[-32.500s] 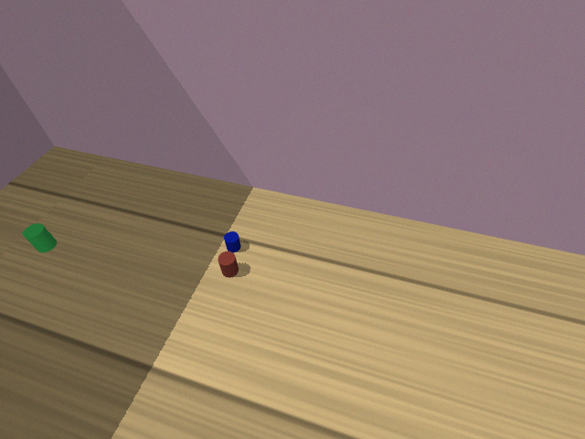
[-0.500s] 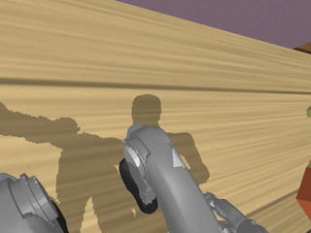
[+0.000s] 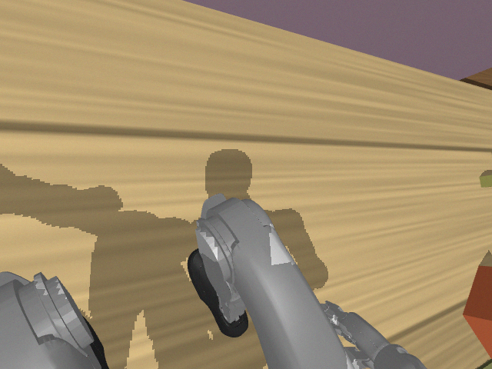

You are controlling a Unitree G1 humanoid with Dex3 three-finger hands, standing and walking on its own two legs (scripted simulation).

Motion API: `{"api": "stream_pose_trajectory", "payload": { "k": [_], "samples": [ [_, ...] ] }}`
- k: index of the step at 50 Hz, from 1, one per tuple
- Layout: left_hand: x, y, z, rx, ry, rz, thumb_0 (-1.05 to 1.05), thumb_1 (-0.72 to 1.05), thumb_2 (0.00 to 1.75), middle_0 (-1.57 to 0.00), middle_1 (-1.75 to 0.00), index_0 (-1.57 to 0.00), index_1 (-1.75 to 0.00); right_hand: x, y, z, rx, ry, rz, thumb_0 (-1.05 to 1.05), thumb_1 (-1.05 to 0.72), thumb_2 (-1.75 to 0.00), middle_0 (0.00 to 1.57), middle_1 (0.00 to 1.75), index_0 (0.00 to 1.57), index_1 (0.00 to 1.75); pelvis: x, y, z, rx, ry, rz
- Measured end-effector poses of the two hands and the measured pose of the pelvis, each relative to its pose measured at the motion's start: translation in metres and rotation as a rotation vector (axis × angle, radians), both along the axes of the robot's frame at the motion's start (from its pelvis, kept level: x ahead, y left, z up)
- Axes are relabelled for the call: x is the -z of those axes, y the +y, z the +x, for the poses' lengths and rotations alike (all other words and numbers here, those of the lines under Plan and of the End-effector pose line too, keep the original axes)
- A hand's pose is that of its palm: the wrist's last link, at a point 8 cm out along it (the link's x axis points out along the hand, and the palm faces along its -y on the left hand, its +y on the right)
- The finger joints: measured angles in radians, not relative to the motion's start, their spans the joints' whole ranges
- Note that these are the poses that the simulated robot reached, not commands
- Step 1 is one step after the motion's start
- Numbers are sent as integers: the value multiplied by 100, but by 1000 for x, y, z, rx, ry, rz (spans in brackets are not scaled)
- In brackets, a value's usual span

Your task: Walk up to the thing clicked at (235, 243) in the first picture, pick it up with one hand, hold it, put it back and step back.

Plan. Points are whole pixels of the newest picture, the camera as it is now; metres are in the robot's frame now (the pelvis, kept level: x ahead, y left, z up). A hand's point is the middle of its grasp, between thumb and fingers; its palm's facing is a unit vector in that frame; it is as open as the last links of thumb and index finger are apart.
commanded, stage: open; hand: left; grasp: from above
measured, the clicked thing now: out of the picture +0.48 +0.36 -0.28
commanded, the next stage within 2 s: withdraw in 0.46 s
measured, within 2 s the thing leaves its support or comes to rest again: neither
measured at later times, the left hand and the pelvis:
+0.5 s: hand out of the picture +0.47 +0.35 -0.23, palm faces -0.42 -0.15 -0.90, open 12.6 cm; pelvis +0.00 +0.00 +0.00, yaw +0 degrees
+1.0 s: hand out of the picture +0.48 +0.40 -0.10, palm faces -0.30 -0.06 -0.95, open 14.2 cm; pelvis +0.00 +0.00 +0.02, yaw +3 degrees
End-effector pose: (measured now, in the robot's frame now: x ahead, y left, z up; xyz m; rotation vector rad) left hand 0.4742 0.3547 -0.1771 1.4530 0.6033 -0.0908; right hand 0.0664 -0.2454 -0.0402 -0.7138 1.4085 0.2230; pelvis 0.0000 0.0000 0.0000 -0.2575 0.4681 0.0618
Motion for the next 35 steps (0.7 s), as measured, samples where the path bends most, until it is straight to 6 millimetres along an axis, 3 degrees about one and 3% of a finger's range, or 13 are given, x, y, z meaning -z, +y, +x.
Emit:
{"api": "stream_pose_trajectory", "payload": {
  "k": [15, 35],
  "samples": [
    [0, 0, 2, -16, 6, 6, -1, -20, 81, -29, -98, -32, -94, 1, -1, -3, 11, 6, 7, 0, -91, -90, 20, 30, 21, 30, 0, -1, 0, 2, 3, 4],
    [-6, 1, 4, -1, -30, -3, 0, -44, 97, -11, -106, -13, -105, 1, -3, -6, 7, 12, 2, 0, -91, -90, 20, 30, 21, 30, 0, -2, -1, 5, -8, 7]
  ]
}}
